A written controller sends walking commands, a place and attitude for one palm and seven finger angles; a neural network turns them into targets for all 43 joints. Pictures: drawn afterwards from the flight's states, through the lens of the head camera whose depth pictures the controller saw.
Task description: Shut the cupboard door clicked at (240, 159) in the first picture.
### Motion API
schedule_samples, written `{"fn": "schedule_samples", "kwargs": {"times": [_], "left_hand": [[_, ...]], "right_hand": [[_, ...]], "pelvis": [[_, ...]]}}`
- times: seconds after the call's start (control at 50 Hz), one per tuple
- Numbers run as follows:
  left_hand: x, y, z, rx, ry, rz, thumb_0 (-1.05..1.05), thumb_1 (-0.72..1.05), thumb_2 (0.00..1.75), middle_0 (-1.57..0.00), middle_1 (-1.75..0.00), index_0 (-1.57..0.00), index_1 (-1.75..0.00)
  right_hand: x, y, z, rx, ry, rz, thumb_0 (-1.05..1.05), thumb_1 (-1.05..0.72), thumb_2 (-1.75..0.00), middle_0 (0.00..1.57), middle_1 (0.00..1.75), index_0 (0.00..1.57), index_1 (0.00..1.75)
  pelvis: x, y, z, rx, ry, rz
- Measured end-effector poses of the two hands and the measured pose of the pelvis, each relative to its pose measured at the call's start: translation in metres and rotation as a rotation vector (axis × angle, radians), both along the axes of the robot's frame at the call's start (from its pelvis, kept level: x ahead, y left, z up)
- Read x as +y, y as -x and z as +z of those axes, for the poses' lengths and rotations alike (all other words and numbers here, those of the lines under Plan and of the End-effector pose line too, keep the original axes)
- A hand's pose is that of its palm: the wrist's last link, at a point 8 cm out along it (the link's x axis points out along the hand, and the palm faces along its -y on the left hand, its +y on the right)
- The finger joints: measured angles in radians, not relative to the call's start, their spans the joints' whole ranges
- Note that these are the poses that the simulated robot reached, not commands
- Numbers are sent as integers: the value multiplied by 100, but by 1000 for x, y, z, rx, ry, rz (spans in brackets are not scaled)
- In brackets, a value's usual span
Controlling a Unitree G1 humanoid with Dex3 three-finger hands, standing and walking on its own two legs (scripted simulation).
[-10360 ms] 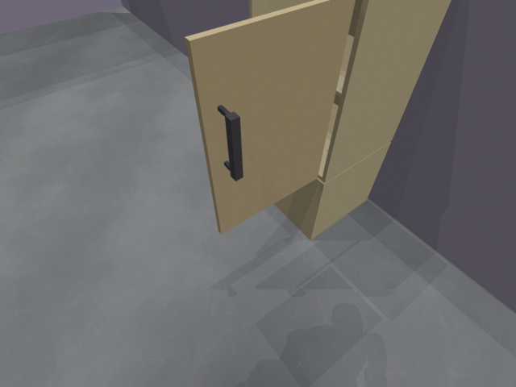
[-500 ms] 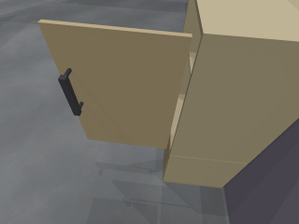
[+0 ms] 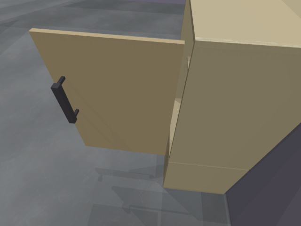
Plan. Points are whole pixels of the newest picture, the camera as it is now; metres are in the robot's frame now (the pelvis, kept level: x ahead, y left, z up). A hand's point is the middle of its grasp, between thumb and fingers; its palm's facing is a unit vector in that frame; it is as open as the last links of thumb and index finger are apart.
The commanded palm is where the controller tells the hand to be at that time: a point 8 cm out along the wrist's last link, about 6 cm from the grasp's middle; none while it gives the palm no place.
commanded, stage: come to a stop and stand still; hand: left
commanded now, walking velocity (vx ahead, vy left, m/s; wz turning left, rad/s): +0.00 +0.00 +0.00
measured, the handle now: (67, 101) +0.49 +0.32 +0.01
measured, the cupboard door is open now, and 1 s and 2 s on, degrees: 89 89 89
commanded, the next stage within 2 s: look again from close up in 0.28 s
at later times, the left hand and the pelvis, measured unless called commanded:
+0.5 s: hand out of the picture +0.02 +0.20 -0.18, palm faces -0.03 -0.98 -0.21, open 7.3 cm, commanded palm none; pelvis +0.01 +0.03 -0.01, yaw -1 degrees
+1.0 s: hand out of the picture -0.01 +0.23 -0.18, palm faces -0.03 -0.98 -0.21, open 7.4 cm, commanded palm none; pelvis -0.01 +0.05 -0.01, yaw -2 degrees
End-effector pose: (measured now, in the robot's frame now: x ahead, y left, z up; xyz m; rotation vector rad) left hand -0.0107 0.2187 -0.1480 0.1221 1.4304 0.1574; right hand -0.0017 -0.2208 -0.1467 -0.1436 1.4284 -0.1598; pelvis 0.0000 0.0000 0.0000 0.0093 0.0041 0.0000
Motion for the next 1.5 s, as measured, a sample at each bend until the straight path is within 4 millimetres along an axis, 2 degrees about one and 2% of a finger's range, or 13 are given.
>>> {"fn": "schedule_samples", "kwargs": {"times": [0.42, 0.56, 0.7, 0.82, 1.0, 1.14, 1.24, 1.38, 1.5], "left_hand": [[16, -25, -2, -32, -23, -29, 1, 92, 90, -20, -30, -20, -30], [41, -29, -4, -61, -44, -66, 1, 92, 90, -21, -30, -20, -30], [62, -35, 1, -117, -67, -73, 1, 91, 90, -20, -30, -20, -30], [66, -26, 3, -99, -58, -86, 1, 91, 90, -20, -30, -20, -30], [60, -1, 1, -23, -35, -70, 1, 91, 90, -20, -30, -20, -30], [54, 6, -3, -7, -29, -49, 1, 90, 90, -20, -30, -20, -30], [61, 5, -7, -12, -32, -26, 1, 90, 90, -21, -30, -20, -30], [87, -9, -12, -3, -59, -25, 1, 90, 90, -21, -30, -21, -30], [97, -47, 3, -84, -108, -53, 1, 91, 90, -20, -30, -20, -30]], "right_hand": [[12, -5, 0, 13, 5, -17, 0, -91, -90, 20, 30, 20, 30], [24, -16, -7, -96, 15, -11, 0, -91, -90, 20, 30, 20, 29], [40, -11, -11, -117, 3, 8, 1, -93, -90, 20, 30, 20, 30], [45, 1, -8, -96, -9, 17, 1, -93, -90, 20, 30, 20, 30], [45, 14, -5, -42, -15, 19, 0, -91, -90, 20, 30, 20, 30], [41, 9, -6, -32, -11, 26, 0, -91, -90, 20, 30, 20, 30], [38, -5, -7, -40, 8, 41, 0, -90, -90, 20, 30, 20, 30], [43, -30, -4, -98, 42, 53, 0, -90, -90, 20, 30, 20, 29], [52, -32, -14, -92, -1, 55, 0, -90, -90, 20, 30, 20, 29]], "pelvis": [[12, -13, -2, 18, 12, -10], [34, -5, -11, 11, 15, -22], [48, 6, -12, -18, 7, -27], [51, 14, -9, -12, -1, -32], [48, 13, -6, -3, -5, -30], [46, 11, -8, -8, -5, -25], [50, 7, -12, -4, -3, -16], [64, 1, -17, 1, -14, -32], [66, -1, -15, 4, -16, -36]]}}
